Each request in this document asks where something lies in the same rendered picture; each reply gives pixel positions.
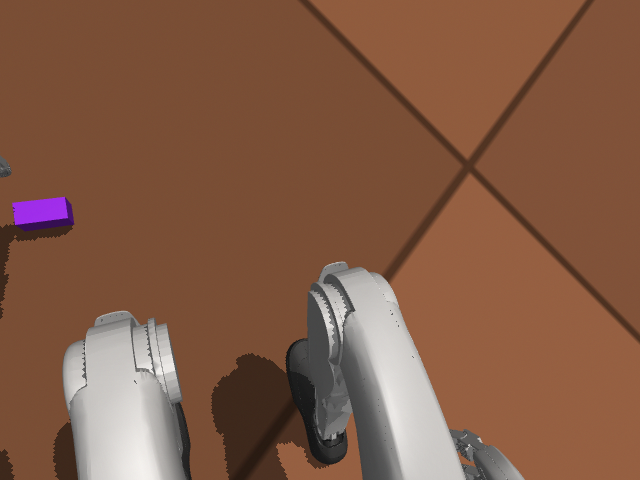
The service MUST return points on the small box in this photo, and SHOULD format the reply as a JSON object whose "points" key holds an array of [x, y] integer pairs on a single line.
{"points": [[42, 214]]}

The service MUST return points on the right robot hand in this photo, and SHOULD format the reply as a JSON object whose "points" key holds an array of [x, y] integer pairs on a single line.
{"points": [[491, 463]]}

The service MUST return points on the left robot foot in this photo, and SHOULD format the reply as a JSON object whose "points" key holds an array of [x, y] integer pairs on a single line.
{"points": [[185, 441]]}

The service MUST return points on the right robot foot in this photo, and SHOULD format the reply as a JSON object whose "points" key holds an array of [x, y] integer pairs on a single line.
{"points": [[303, 393]]}

